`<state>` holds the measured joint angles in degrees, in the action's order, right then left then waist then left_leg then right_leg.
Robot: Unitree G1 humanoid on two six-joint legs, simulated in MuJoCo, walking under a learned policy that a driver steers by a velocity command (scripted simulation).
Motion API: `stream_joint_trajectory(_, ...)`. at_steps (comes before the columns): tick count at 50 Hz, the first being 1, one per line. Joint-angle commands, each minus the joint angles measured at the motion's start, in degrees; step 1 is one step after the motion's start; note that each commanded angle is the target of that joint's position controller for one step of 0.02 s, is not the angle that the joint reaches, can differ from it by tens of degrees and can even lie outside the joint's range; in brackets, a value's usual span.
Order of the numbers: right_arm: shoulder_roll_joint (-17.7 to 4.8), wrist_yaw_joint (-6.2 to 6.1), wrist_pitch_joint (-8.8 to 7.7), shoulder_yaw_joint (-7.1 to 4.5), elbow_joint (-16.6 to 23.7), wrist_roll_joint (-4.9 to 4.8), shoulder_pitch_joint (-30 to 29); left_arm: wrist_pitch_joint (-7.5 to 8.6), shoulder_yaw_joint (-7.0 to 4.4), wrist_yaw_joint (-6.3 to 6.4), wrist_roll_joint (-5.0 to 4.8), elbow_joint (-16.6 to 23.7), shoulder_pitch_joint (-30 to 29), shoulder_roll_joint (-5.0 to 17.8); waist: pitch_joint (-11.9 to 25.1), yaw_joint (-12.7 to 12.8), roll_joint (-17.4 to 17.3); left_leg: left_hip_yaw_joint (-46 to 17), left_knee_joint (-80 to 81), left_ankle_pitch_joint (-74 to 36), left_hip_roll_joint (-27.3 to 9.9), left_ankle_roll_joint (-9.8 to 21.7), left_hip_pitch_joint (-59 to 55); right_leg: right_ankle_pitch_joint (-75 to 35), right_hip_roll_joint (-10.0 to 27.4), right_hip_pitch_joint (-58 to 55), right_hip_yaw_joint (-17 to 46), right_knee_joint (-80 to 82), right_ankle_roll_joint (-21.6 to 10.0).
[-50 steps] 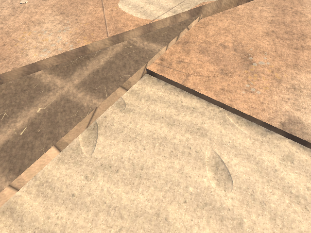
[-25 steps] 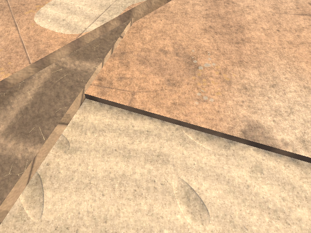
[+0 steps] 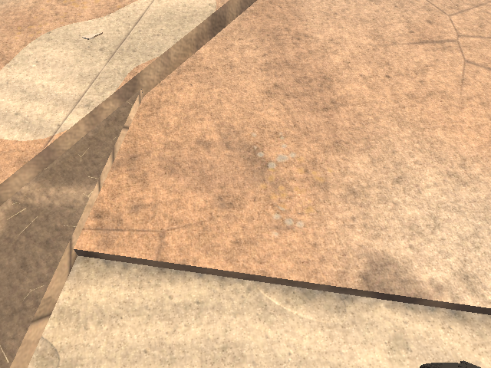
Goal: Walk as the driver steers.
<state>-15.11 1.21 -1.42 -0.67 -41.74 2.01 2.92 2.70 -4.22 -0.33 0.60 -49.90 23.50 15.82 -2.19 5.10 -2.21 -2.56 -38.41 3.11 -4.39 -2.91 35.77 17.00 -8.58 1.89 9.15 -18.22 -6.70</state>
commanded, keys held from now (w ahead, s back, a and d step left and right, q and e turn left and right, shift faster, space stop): w+e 0.30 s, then w+q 0.70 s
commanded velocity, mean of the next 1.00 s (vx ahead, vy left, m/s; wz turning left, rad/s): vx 0.50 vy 0.00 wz -0.03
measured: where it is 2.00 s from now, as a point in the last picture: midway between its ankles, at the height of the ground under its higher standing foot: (273, 220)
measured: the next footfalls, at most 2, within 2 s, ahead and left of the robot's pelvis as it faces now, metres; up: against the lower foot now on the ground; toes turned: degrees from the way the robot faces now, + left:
left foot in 0.10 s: +0.23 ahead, +0.14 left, +0.00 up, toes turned -6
right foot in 0.58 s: +0.43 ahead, -0.13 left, +0.00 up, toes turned -13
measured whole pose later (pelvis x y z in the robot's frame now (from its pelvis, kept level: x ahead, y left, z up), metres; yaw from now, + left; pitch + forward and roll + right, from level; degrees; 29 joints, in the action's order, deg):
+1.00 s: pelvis +0.50 -0.04 +0.00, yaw +2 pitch +1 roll -1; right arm -13.9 3.7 1.1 -3.1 -44.8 2.4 5.5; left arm 5.1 -2.3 0.8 1.8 -53.5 24.5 12.8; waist -1.8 2.6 -1.7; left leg 3.5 -51.2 6.4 -5.0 2.8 40.2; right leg 18.6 0.2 -4.0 -15.2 -13.9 -0.4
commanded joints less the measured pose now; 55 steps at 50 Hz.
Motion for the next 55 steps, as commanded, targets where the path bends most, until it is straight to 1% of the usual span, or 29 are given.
stream_joint_trajectory(1, -5.7, -0.04, -1.79, -1.14, 6.0, -0.43, -5.9, 0.48, -2.35, 0.82, 0.43, 2.8, 1.7, 10.1, 0.3, -0.8, 6.8, 0.9, 5.5, 1.6, 3.1, 1.3, -3.7, -28.9, 15.4, -0.7, 12.5, -1.0, -5.1)
stream_joint_trajectory(3, -7.8, -0.66, -2.42, -2.02, 3.7, -0.65, 2.5, 0.74, -2.58, 0.76, 0.56, 4.0, -2.0, 11.3, 2.7, -5.1, 7.3, 1.5, 9.1, 6.1, 5.4, 3.0, -17.2, -35.0, 14.5, 3.1, 12.9, -6.9, -2.7)
stream_joint_trajectory(4, -9.4, -1.33, -3.15, -2.77, 1.6, -0.38, 10.1, 1.14, -2.40, 0.26, 0.12, 4.1, -3.0, 11.0, 6.5, -9.2, 4.4, 1.2, 12.7, 5.2, 4.8, 4.5, -27.9, -35.9, 11.1, 5.8, 10.4, -16.6, -1.3)
stream_joint_trajectory(5, -13.5, -2.37, -3.68, -3.80, 1.0, 0.89, 19.1, 1.69, -1.30, -0.31, -0.65, 5.4, -2.8, 7.3, 14.6, -12.5, -1.5, -9.6, 15.0, 16.4, -6.3, 7.2, -41.0, -24.7, 7.2, 12.1, 6.1, -31.8, 0.2)
stream_joint_trajectory(6, -18.4, -2.73, -3.00, -4.90, 1.4, 2.00, 20.0, 1.56, -0.17, -0.21, -2.16, 7.4, 2.8, 2.0, 19.6, -9.2, -14.6, -35.4, 21.3, 23.5, -21.1, 12.8, -53.1, 13.2, -1.5, 29.9, -1.1, -46.5, 2.1)
stream_joint_trajectory(7, -15.2, -2.39, -2.22, -4.82, 1.4, 1.03, 17.0, 0.71, -0.45, 0.31, -0.17, 6.1, 3.6, 6.7, 16.3, -7.1, -10.5, -42.4, 23.2, 30.5, -21.3, 14.7, -48.3, 12.9, 3.5, 35.7, -1.7, -53.1, 1.5)
stream_joint_trajectory(8, -9.6, -2.13, -2.11, -3.59, 2.3, 0.49, 13.3, 0.19, -0.77, 0.05, 0.49, 5.5, -0.1, 7.9, 8.8, -6.9, -2.7, -33.0, 23.9, 30.1, -18.6, 13.6, -40.8, 7.1, 6.4, 35.8, -2.2, -53.7, 1.6)
stream_joint_trajectory(9, -6.7, -1.89, -2.22, -2.84, 2.0, 0.25, 11.0, 0.01, -0.60, -0.51, 0.57, 5.7, -3.0, 7.1, 4.3, -6.4, 0.3, -23.7, 24.9, 21.5, -15.3, 12.3, -34.8, 3.3, 8.3, 34.4, -3.0, -51.3, 2.2)
stream_joint_trajectory(11, -5.4, -1.99, -2.80, -2.37, 0.6, 0.08, 11.7, -1.04, -0.51, -1.61, 1.44, 6.0, -4.3, 5.9, 2.0, -5.5, -3.7, -12.1, 26.3, 8.3, -11.0, 10.3, -30.1, 1.2, 10.5, 32.0, -4.1, -48.5, 3.2)
stream_joint_trajectory(15, -6.0, -1.17, -4.56, -2.87, -1.7, -1.00, 14.8, -2.38, 0.15, -2.94, 1.41, 8.1, -8.5, 4.0, 1.9, -5.1, -3.8, -3.2, 28.0, -5.7, -11.0, 11.3, -30.8, -2.9, 11.4, 35.6, -5.4, -47.6, 4.1)
stream_joint_trajectory(18, -5.3, -0.61, -4.89, -2.58, -4.1, -0.64, 17.9, -1.78, 1.16, -3.22, 1.70, 9.6, -13.5, 2.2, 0.4, -5.9, -3.2, 0.4, 29.6, -8.8, -9.4, 12.4, -30.2, -7.3, 10.5, 36.8, -4.5, -39.1, 4.8)
stream_joint_trajectory(20, -5.7, -0.36, -4.75, -2.57, -5.1, -1.07, 17.7, -1.31, 1.96, -3.46, 1.81, 10.8, -17.6, 1.5, -0.5, -5.8, -3.4, 3.3, 30.0, -9.7, -7.3, 12.1, -28.9, -11.0, 10.4, 33.7, -7.6, -29.3, 5.1)
stream_joint_trajectory(22, -6.7, -0.23, -4.40, -2.72, -6.3, -1.60, 19.2, -0.94, 2.79, -3.59, 2.01, 11.7, -22.1, 0.9, -0.9, -6.7, -3.7, 3.5, 29.8, -11.7, -6.4, 12.0, -28.3, -12.2, 10.6, 29.1, -12.2, -21.6, 5.2)
stream_joint_trajectory(24, -8.1, -0.24, -4.00, -3.06, -7.8, -1.37, 21.8, -0.56, 3.05, -3.21, 1.74, 12.2, -24.3, 1.3, -1.0, -7.5, -3.5, 1.7, 27.8, -15.8, -7.9, 12.1, -30.5, -10.7, 10.1, 26.4, -12.9, -17.7, 4.8)
stream_joint_trajectory(26, -9.4, -0.41, -3.47, -3.45, -9.0, -1.16, 22.5, 0.09, 2.88, -2.45, 1.64, 12.0, -23.2, 2.4, -0.5, -6.5, -3.7, 0.0, 23.9, -21.2, -9.1, 11.8, -32.9, -7.8, 9.0, 23.0, -12.8, -14.4, 3.7)
stream_joint_trajectory(28, -8.8, -0.50, -3.00, -3.20, -9.8, -1.63, 22.5, 1.38, 1.81, -1.26, 2.50, 8.1, -12.0, 4.6, 5.4, -1.1, -1.0, 2.1, 9.7, -26.8, -5.9, 10.0, -31.1, -9.4, 7.4, 7.0, -12.6, -7.3, 1.7)
stream_joint_trajectory(29, -6.5, -0.42, -3.22, -2.44, -8.0, -2.09, 21.5, 1.99, 0.64, -0.34, 3.74, 6.1, -2.8, 8.4, 12.5, 2.7, 3.2, 3.6, -3.6, -13.4, -2.9, 8.7, -21.9, -5.9, 16.3, -7.3, -3.7, -6.4, -0.6)
stream_joint_trajectory(30, 1.2, -0.27, -3.23, -0.70, -5.3, -3.10, 25.7, 1.77, -0.78, 0.54, 4.35, 6.1, 0.9, 14.6, 19.9, 1.2, 16.4, 7.2, -21.7, 24.9, 5.2, 6.4, -2.7, -6.8, 34.7, -23.4, 19.1, -3.4, -5.7)
stream_joint_trajectory(31, -5.7, -1.20, -2.15, -2.70, -6.7, -2.06, 25.0, 0.90, -1.09, 0.72, 1.97, 5.9, 1.0, 13.4, 20.0, 2.2, 11.4, 1.2, -29.0, 27.7, 5.3, 7.3, 0.6, -3.1, 35.1, -17.7, 24.6, 0.0, -7.6)
stream_joint_trajectory(32, -6.3, -1.07, -1.80, -3.26, -6.5, -1.79, 21.9, 0.85, 0.22, 0.67, 1.38, 6.1, -4.1, 8.7, 11.0, -0.5, 8.5, -0.7, -29.6, 23.1, 2.4, 7.9, 2.2, -1.1, 31.5, -10.6, 16.1, 1.7, -5.9)
stream_joint_trajectory(33, -4.7, -0.68, -1.74, -3.03, -6.7, -1.82, 20.3, 1.27, 1.12, 0.48, 1.03, 6.2, -7.8, 5.1, 5.4, -2.1, 8.3, -0.1, -27.4, 19.1, 0.6, 7.6, 1.5, -3.4, 28.4, -3.8, 9.4, 4.4, -4.3)
stream_joint_trajectory(35, -3.7, -0.02, -0.47, -3.35, -7.6, -0.62, 20.6, 2.11, 1.85, 0.69, 0.74, 5.7, -10.0, 2.2, 1.6, -4.9, 9.3, 0.3, -25.2, 15.4, -0.7, 6.4, -2.3, -8.7, 24.5, 3.5, 0.9, 7.6, -1.6)
stream_joint_trajectory(40, -1.2, 1.46, 1.33, -3.54, -5.2, 0.09, 14.4, 4.12, 1.05, 0.92, 0.45, 3.2, -6.5, 3.1, 0.6, -6.0, 6.8, 1.4, -26.8, 8.1, -1.4, 4.7, 3.7, -17.4, 24.7, 2.8, -7.8, 10.1, -2.8)
stream_joint_trajectory(44, -0.6, 1.93, 1.84, -3.20, -2.3, 0.22, 6.8, 3.82, 0.99, 1.08, 0.99, 1.1, -2.7, 2.4, -1.9, -5.0, 6.3, 2.3, -23.3, 2.8, -1.6, 4.2, 9.3, -19.2, 24.3, 0.8, -13.5, 9.8, -2.7)
stream_joint_trajectory(49, 0.1, 2.80, 1.92, -2.00, 2.2, 0.47, -3.4, 3.03, 0.49, 1.35, 1.18, -0.5, -0.3, 4.1, -5.7, -3.1, 5.9, 6.7, -9.7, 3.7, -1.3, 6.2, 7.9, -23.6, 25.2, -2.2, -18.9, 9.9, -1.4)
stream_joint_trajectory(51, 0.2, 2.89, 1.90, -1.72, 3.4, 0.34, -5.1, 2.22, 0.24, 1.48, 1.26, -1.1, 1.0, 5.6, -5.5, -2.3, 6.0, 12.0, -5.2, 10.6, 1.7, 8.0, 3.4, -31.3, 25.0, -3.7, -21.8, 7.5, -1.0)
stream_joint_trajectory(52, -0.4, 2.72, 2.06, -1.99, 3.7, 0.33, -3.7, 1.81, -0.10, 1.61, 1.39, -1.5, 1.7, 7.4, -3.6, -3.3, 7.2, 13.7, -5.8, 17.0, 4.1, 9.6, -1.0, -43.4, 25.9, -4.3, -22.9, 2.9, -0.7)
stream_joint_trajectory(54, -2.2, 2.14, 1.69, -3.15, 1.7, -0.28, 5.9, 0.95, -0.45, 1.70, 1.11, -1.4, 0.7, 9.3, 3.3, -8.2, 8.2, 14.5, -2.4, 16.9, 9.0, 12.6, -12.9, -62.4, 25.5, -5.4, -24.8, -13.1, 0.2)
stream_joint_trajectory(55, -4.4, 1.58, 1.43, -4.38, -1.0, -0.40, 11.6, 0.57, 0.08, 1.20, -0.26, -0.5, 3.3, 7.7, 9.8, -9.0, 1.7, 14.7, -0.3, 13.5, 11.6, 14.5, -29.5, -61.5, 22.2, 4.0, -26.1, -25.7, 2.1)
